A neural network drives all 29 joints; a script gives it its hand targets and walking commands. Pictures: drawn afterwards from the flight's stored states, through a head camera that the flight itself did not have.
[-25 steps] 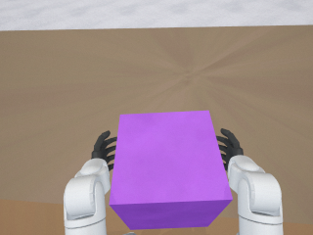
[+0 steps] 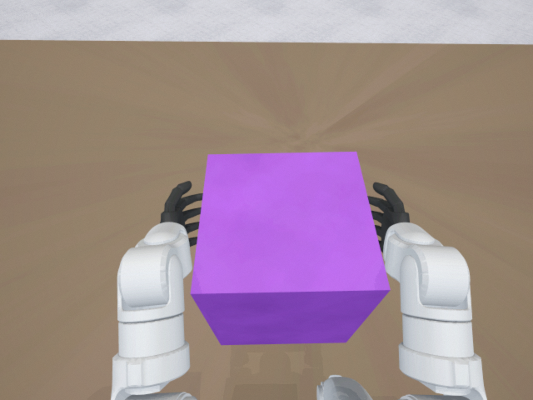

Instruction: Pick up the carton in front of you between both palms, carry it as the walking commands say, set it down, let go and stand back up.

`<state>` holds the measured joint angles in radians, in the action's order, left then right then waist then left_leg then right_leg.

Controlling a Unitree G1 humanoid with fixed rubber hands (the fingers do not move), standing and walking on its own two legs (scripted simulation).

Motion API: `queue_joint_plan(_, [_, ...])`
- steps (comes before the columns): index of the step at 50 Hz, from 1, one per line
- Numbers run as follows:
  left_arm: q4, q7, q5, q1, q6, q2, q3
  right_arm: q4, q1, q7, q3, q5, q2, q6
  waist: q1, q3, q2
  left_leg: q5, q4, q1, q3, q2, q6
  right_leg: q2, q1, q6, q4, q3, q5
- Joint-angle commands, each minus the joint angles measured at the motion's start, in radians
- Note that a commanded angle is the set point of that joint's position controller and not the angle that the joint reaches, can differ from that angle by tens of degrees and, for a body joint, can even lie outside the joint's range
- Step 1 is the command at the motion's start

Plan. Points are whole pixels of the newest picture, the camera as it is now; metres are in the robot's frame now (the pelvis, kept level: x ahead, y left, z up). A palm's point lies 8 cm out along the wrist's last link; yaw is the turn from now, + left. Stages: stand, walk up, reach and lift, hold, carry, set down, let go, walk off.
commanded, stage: carry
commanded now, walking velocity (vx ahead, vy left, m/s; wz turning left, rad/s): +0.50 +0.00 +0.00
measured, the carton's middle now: (282, 256) +0.33 -0.01 +0.02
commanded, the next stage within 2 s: none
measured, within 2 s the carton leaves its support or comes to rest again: neither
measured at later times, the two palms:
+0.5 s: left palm (203, 85) +0.70 +0.13 +0.07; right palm (341, 79) +0.72 -0.17 +0.07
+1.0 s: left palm (218, 29) +1.04 +0.12 +0.03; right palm (323, 29) +1.02 -0.18 +0.03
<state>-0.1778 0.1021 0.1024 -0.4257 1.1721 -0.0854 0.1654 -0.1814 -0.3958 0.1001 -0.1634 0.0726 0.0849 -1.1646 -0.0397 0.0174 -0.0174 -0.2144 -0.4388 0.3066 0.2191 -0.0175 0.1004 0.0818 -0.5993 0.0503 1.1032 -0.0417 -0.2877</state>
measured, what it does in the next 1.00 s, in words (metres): goes down: right foot, then left foot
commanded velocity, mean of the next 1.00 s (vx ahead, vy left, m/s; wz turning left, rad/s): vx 0.50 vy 0.00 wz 0.00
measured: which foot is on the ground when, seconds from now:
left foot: down 0.00-0.28, up 0.30-0.68, down 0.70-1.00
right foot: up 0.00-0.26, down 0.28-0.72, up 0.74-1.00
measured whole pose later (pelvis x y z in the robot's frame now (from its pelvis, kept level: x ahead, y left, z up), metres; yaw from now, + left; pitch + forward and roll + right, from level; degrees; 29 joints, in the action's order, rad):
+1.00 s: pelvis +0.68 -0.01 -0.05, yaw +0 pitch +6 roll -2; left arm -0.02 0.12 0.10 -0.55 1.12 -0.07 0.22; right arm 0.01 -0.56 0.12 -0.20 0.04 0.05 -1.12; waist -0.07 0.03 0.01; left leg -0.25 -0.48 0.26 0.10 0.04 0.12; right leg 0.03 -0.67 0.03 0.91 -0.02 -0.25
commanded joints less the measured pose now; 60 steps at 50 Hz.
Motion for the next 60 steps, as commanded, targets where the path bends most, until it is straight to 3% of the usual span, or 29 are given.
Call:
queue_joint_plan(1, [0.031, -0.195, -0.393, -0.618, -0.021, -0.879, -0.725, -0.006, -0.697, -0.246, 0.735, -0.450, 0.859, 0.021, -0.006, -0.384, 0.138, 0.298, 0.150, -0.357, -0.233, -0.246, 0.101, 0.004, -0.097, -0.005, -0.125, -0.027, 0.070])
queue_joint_plan(6, [0.084, -0.184, -0.431, -0.781, -0.002, -0.877, -0.684, 0.065, -0.844, -0.226, 0.678, -0.458, 0.850, 0.009, -0.016, -0.340, 0.144, 0.363, 0.107, -0.368, -0.160, -0.197, 0.095, -0.023, -0.054, 0.002, -0.404, -0.072, 0.255])
queue_joint_plan(10, [0.148, -0.195, -0.451, -0.848, 0.036, -0.879, -0.629, 0.132, -0.891, -0.208, 0.625, -0.432, 0.851, -0.025, -0.015, -0.310, 0.137, 0.482, 0.015, -0.409, -0.113, -0.166, 0.038, -0.070, 0.066, 0.019, -0.611, -0.104, 0.366])
queue_joint_plan(12, [0.203, -0.205, -0.454, -0.849, 0.052, -0.890, -0.591, 0.160, -0.924, -0.201, 0.604, -0.426, 0.865, -0.042, 0.031, -0.365, 0.108, 0.601, -0.179, -0.406, -0.068, -0.136, -0.007, -0.108, 0.261, 0.029, -0.695, -0.142, 0.380])
queue_joint_plan(13, [0.226, -0.211, -0.451, -0.850, 0.058, -0.891, -0.571, 0.174, -0.938, -0.199, 0.600, -0.428, 0.873, -0.050, 0.070, -0.423, 0.058, 0.523, -0.350, -0.331, -0.039, -0.099, -0.033, -0.092, 0.440, 0.027, -0.706, -0.138, 0.400])
queue_joint_plan(14, [0.248, -0.216, -0.448, -0.845, 0.065, -0.888, -0.545, 0.185, -0.963, -0.197, 0.589, -0.428, 0.871, -0.056, 0.097, -0.496, -0.035, 0.219, -0.545, -0.136, -0.067, -0.070, -0.046, 0.060, 0.665, 0.024, -0.598, 0.030, 0.549])
queue_joint_plan(15, [0.259, -0.216, -0.434, -0.898, 0.068, -0.855, -0.524, 0.202, -0.988, -0.195, 0.588, -0.436, 0.927, -0.067, 0.086, -0.571, -0.266, -0.254, -0.803, 0.220, -0.124, 0.055, -0.068, 0.289, 0.943, 0.182, -0.554, 0.434, 0.683])
queue_joint_plan(16, [0.270, -0.219, -0.449, -0.895, 0.069, -0.892, -0.520, 0.190, -1.014, -0.191, 0.574, -0.438, 0.921, -0.072, 0.114, -0.575, -0.330, -0.355, -0.977, 0.398, -0.192, 0.087, -0.062, 0.312, 0.978, 0.265, -0.641, 0.564, 0.509])
queue_joint_plan(18, [0.198, -0.228, -0.480, -0.968, 0.067, -0.978, -0.527, 0.147, -1.094, -0.180, 0.581, -0.444, 0.979, -0.071, 0.115, -0.505, -0.134, -0.265, -0.932, 0.475, -0.242, 0.010, -0.035, 0.245, 0.882, 0.214, -0.653, 0.421, 0.536])
queue_joint_plan(19, [0.154, -0.231, -0.500, -1.013, 0.066, -1.011, -0.542, 0.133, -1.094, -0.174, 0.577, -0.437, 1.002, -0.067, 0.106, -0.481, -0.073, -0.209, -0.851, 0.466, -0.236, -0.013, -0.037, 0.224, 0.827, 0.184, -0.659, 0.350, 0.594])
queue_joint_plan(21, [0.093, -0.232, -0.524, -1.042, 0.061, -1.057, -0.573, 0.111, -1.057, -0.162, 0.574, -0.418, 1.026, -0.059, 0.094, -0.510, -0.072, -0.146, -0.753, 0.414, -0.228, -0.028, -0.045, 0.195, 0.795, 0.150, -0.664, 0.268, 0.630])
queue_joint_plan(25, [0.030, -0.227, -0.518, -0.982, 0.043, -1.057, -0.625, 0.085, -0.946, -0.146, 0.601, -0.370, 1.022, -0.035, 0.099, -0.514, -0.081, -0.077, -0.566, 0.465, -0.170, -0.012, -0.055, 0.152, 0.825, 0.151, -0.632, 0.164, 0.800])
queue_joint_plan(31, [0.056, -0.237, -0.481, -0.845, 0.015, -0.994, -0.681, 0.065, -0.860, -0.160, 0.660, -0.342, 0.954, -0.013, 0.131, -0.448, -0.096, 0.308, -0.053, 0.235, -0.028, 0.099, -0.041, 0.016, 0.772, 0.108, -0.567, -0.001, 0.873])
queue_joint_plan(33, [0.100, -0.245, -0.473, -0.807, 0.006, -0.981, -0.686, 0.092, -0.828, -0.176, 0.658, -0.337, 0.934, -0.010, 0.075, -0.476, -0.115, 0.413, 0.037, 0.008, -0.036, 0.098, -0.009, 0.023, 0.719, 0.066, -0.442, -0.029, 0.883])
queue_joint_plan(34, [0.126, -0.249, -0.471, -0.803, 0.001, -0.981, -0.692, 0.112, -0.808, -0.186, 0.653, -0.334, 0.928, -0.008, 0.024, -0.499, -0.091, 0.479, 0.086, -0.145, -0.041, 0.069, -0.005, 0.014, 0.657, 0.037, -0.312, -0.066, 0.816])
queue_joint_plan(35, [0.153, -0.252, -0.464, -0.795, -0.004, -0.978, -0.695, 0.130, -0.794, -0.199, 0.645, -0.333, 0.914, -0.006, -0.004, -0.513, -0.024, 0.579, 0.035, -0.322, -0.136, -0.036, -0.006, -0.014, 0.494, 0.021, -0.154, -0.062, 0.557])
queue_joint_plan(36, [0.184, -0.254, -0.454, -0.794, -0.004, -0.981, -0.695, 0.167, -0.777, -0.211, 0.632, -0.334, 0.909, -0.007, 0.003, -0.563, 0.141, 0.996, -0.157, -0.565, -0.392, -0.261, 0.033, -0.087, 0.234, 0.007, 0.004, -0.040, -0.085])
queue_joint_plan(37, [0.229, -0.250, -0.455, -0.781, 0.002, -0.999, -0.676, 0.216, -0.766, -0.217, 0.611, -0.331, 0.884, -0.001, -0.034, -0.665, 0.326, 0.807, -0.125, -0.771, -0.697, -0.403, 0.238, -0.178, -0.029, -0.018, 0.295, 0.042, -0.340])
queue_joint_plan(38, [0.214, -0.247, -0.450, -0.788, -0.005, -1.003, -0.674, 0.230, -0.748, -0.228, 0.621, -0.352, 0.925, 0.006, -0.049, -0.660, 0.272, 0.476, -0.053, -0.748, -0.753, -0.389, 0.266, -0.135, -0.125, 0.005, 0.367, 0.079, -0.302])
queue_joint_plan(39, [0.180, -0.243, -0.456, -0.840, -0.016, -1.021, -0.673, 0.185, -0.808, -0.239, 0.638, -0.383, 0.977, 0.017, -0.044, -0.572, 0.191, 0.389, -0.011, -0.643, -0.688, -0.324, 0.221, -0.097, -0.162, 0.015, 0.314, 0.086, -0.235])
queue_joint_plan(40, [0.149, -0.235, -0.460, -0.877, -0.028, -1.046, -0.673, 0.138, -0.886, -0.245, 0.659, -0.419, 1.018, 0.025, -0.030, -0.509, 0.080, 0.429, 0.010, -0.547, -0.617, -0.297, 0.181, -0.073, -0.151, 0.007, 0.231, 0.076, -0.172])
queue_joint_plan(41, [0.137, -0.225, -0.452, -0.884, -0.037, -1.056, -0.668, 0.103, -0.943, -0.247, 0.685, -0.453, 1.051, 0.031, -0.018, -0.482, 0.042, 0.460, 0.026, -0.473, -0.557, -0.277, 0.158, -0.062, -0.123, 0.002, 0.159, 0.065, -0.132])
queue_joint_plan(43, [0.135, -0.203, -0.428, -0.828, -0.049, -1.057, -0.662, 0.072, -0.960, -0.246, 0.709, -0.493, 1.076, 0.041, -0.009, -0.494, 0.065, 0.473, 0.037, -0.420, -0.482, -0.243, 0.126, -0.055, -0.065, -0.009, 0.053, 0.050, -0.093])
queue_joint_plan(48, [0.132, -0.172, -0.370, -0.710, -0.070, -1.020, -0.667, 0.079, -0.853, -0.250, 0.710, -0.487, 1.047, 0.055, -0.035, -0.492, 0.131, 0.748, -0.015, -0.491, -0.355, -0.195, 0.113, -0.072, -0.139, -0.022, -0.177, -0.013, 0.034])
queue_joint_plan(54, [0.059, -0.168, -0.389, -0.759, -0.048, -0.932, -0.693, 0.060, -0.836, -0.242, 0.710, -0.478, 0.953, 0.044, -0.053, -0.406, 0.147, 0.724, -0.049, -0.431, -0.224, -0.104, 0.070, -0.128, 0.026, 0.006, -0.569, -0.103, 0.343])
queue_joint_plan(57, [0.101, -0.179, -0.393, -0.725, -0.012, -0.874, -0.660, 0.105, -0.820, -0.231, 0.687, -0.458, 0.903, 0.016, 0.019, -0.439, 0.127, 0.746, -0.244, -0.359, -0.171, -0.098, 0.014, -0.142, 0.320, 0.047, -0.706, -0.122, 0.431])
queue_joint_plan(58, [0.121, -0.186, -0.393, -0.723, -0.002, -0.860, -0.644, 0.128, -0.820, -0.228, 0.680, -0.453, 0.891, 0.008, 0.058, -0.473, 0.088, 0.610, -0.384, -0.263, -0.147, -0.073, -0.009, -0.101, 0.486, 0.051, -0.706, -0.094, 0.466])
queue_joint_plan(59, [0.149, -0.193, -0.393, -0.712, 0.010, -0.846, -0.621, 0.144, -0.838, -0.225, 0.666, -0.447, 0.875, -0.001, 0.082, -0.528, -0.014, 0.226, -0.574, -0.059, -0.147, -0.039, -0.028, 0.073, 0.696, 0.060, -0.602, 0.098, 0.656])
queue_joint_plan(60, [0.177, -0.196, -0.385, -0.750, 0.017, -0.811, -0.596, 0.173, -0.859, -0.221, 0.654, -0.442, 0.905, -0.017, 0.083, -0.602, -0.225, -0.355, -0.847, 0.275, -0.181, 0.088, -0.064, 0.322, 0.973, 0.235, -0.531, 0.480, 0.794])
